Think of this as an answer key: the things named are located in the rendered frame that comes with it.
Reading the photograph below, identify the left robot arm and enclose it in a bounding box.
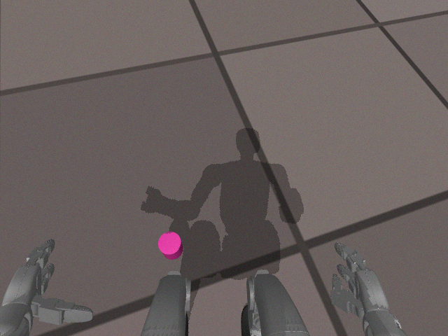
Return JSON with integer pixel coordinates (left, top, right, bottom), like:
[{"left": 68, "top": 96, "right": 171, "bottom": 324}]
[{"left": 0, "top": 303, "right": 33, "bottom": 336}]

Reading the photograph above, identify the right robot hand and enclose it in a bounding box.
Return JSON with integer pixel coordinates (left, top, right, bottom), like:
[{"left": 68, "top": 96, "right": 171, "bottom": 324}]
[{"left": 330, "top": 242, "right": 390, "bottom": 319}]

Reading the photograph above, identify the right robot arm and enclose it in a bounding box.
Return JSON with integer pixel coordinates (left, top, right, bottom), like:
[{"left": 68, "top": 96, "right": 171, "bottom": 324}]
[{"left": 363, "top": 311, "right": 407, "bottom": 336}]

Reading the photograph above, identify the can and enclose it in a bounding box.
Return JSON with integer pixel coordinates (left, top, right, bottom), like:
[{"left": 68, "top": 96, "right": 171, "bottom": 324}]
[{"left": 158, "top": 232, "right": 183, "bottom": 260}]

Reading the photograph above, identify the left robot hand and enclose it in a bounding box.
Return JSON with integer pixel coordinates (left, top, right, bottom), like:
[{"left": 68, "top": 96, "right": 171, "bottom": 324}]
[{"left": 2, "top": 239, "right": 93, "bottom": 325}]

